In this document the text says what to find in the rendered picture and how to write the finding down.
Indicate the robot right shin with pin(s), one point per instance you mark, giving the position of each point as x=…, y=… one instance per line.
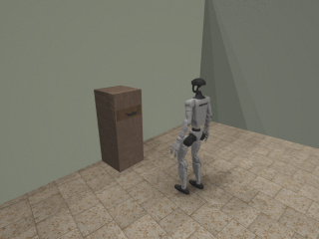
x=197, y=171

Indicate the robot left upper arm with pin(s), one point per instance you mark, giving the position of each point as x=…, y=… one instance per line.
x=189, y=104

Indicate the drawer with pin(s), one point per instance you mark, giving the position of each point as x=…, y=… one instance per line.
x=121, y=114

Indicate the cabinet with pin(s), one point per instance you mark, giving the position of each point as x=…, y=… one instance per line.
x=121, y=142

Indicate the robot right upper arm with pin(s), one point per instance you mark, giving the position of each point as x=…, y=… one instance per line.
x=208, y=110

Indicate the right robot hand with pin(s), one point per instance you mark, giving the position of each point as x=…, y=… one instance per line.
x=207, y=134

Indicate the right robot forearm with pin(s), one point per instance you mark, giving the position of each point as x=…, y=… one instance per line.
x=207, y=123

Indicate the left robot hand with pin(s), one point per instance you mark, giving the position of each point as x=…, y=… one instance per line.
x=175, y=146

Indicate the robot right thigh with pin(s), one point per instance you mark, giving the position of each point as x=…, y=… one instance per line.
x=195, y=148

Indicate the handle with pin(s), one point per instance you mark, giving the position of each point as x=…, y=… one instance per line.
x=131, y=114

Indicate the left robot forearm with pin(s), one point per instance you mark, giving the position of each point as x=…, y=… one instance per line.
x=183, y=131

